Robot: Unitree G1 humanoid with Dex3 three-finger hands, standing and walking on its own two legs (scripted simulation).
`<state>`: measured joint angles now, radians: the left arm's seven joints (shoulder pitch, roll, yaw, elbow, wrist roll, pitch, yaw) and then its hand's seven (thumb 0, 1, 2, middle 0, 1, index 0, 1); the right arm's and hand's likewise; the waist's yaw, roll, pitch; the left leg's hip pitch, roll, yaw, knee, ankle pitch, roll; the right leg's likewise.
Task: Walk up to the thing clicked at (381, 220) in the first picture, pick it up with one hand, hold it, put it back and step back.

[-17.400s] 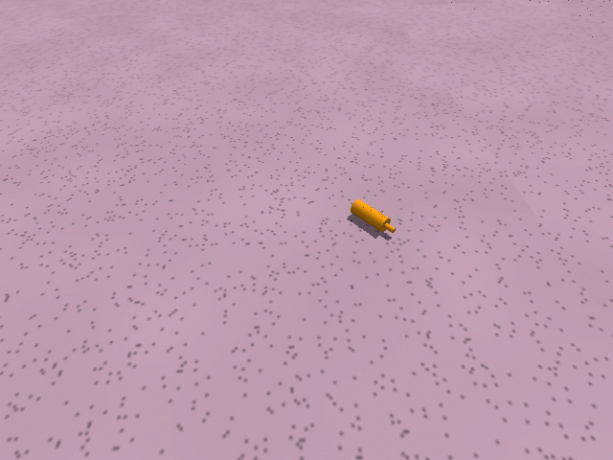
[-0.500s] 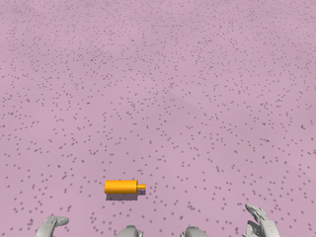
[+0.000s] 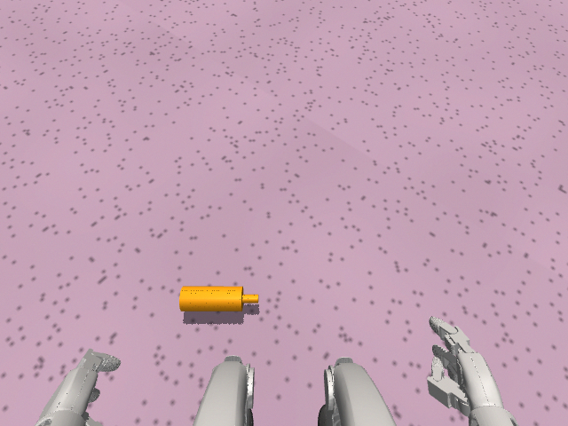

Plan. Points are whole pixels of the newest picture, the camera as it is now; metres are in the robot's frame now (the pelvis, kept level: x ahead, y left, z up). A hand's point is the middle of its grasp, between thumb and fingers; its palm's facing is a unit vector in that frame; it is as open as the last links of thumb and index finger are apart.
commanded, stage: rise first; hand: left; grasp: from above
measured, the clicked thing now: (220, 298) +0.44 +0.18 -0.59
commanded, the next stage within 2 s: approach in 1.72 s
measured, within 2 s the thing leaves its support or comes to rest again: neither
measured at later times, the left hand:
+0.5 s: hand (155, 333) +0.30 +0.28 -0.33, palm faces -0.49 -0.29 -0.82, open 13.9 cm
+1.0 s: hand (172, 312) +0.37 +0.27 -0.42, palm faces -0.47 -0.05 -0.88, open 14.2 cm
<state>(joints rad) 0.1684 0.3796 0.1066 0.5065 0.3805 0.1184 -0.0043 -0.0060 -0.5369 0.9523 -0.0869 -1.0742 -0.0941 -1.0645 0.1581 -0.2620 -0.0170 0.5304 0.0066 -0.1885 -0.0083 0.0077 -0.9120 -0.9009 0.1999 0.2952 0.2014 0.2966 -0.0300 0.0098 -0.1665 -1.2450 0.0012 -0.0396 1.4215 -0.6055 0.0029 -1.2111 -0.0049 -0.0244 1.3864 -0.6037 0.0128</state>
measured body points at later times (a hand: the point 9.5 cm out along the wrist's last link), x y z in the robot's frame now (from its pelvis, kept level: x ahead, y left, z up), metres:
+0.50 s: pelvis -0.06 -0.01 -0.19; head +0.14 +0.01 +0.21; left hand +0.33 +0.29 -0.28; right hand +0.06 -0.28 -0.33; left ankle +0.03 +0.11 -0.59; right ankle +0.02 -0.13 -0.59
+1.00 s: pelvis -0.07 +0.00 -0.26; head +0.15 +0.05 +0.13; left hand +0.39 +0.27 -0.37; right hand -0.01 -0.28 -0.38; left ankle +0.03 +0.11 -0.59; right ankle +0.02 -0.13 -0.59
